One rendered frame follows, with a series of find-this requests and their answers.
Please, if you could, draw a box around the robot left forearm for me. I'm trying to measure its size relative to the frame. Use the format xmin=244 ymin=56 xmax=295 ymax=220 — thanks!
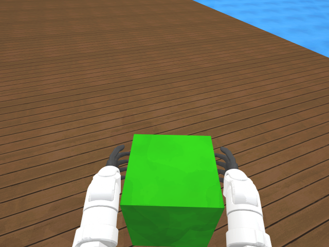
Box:
xmin=72 ymin=166 xmax=121 ymax=247

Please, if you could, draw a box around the left robot hand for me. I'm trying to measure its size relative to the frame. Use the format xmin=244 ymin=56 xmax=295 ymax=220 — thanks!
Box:
xmin=105 ymin=145 xmax=130 ymax=180

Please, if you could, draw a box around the right robot hand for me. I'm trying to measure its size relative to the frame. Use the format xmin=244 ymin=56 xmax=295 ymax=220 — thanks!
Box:
xmin=214 ymin=147 xmax=238 ymax=183

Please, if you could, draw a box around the robot right forearm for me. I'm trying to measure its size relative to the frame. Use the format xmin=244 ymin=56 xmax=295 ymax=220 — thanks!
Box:
xmin=223 ymin=169 xmax=272 ymax=247

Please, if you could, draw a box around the carton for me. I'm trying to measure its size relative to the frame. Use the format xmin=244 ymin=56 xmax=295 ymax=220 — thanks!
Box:
xmin=120 ymin=134 xmax=225 ymax=247

